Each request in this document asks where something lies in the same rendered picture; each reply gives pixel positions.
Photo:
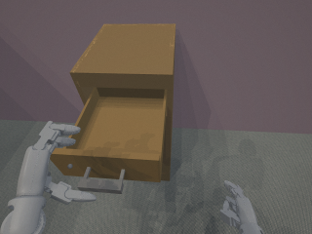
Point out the robot right forearm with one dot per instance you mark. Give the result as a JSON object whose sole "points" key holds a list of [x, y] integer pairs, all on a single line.
{"points": [[250, 228]]}

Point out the cabinet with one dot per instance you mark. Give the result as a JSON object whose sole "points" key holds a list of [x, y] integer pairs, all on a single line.
{"points": [[132, 56]]}

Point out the robot left forearm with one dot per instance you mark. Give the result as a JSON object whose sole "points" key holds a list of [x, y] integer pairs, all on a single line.
{"points": [[27, 216]]}

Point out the robot left hand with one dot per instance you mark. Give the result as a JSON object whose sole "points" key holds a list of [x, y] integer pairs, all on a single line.
{"points": [[33, 175]]}

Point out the handle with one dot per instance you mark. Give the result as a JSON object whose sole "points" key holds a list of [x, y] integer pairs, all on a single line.
{"points": [[101, 185]]}

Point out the robot right hand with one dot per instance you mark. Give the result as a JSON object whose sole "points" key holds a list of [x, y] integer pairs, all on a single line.
{"points": [[242, 208]]}

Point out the drawer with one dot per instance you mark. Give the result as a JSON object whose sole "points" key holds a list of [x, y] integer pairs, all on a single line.
{"points": [[121, 129]]}

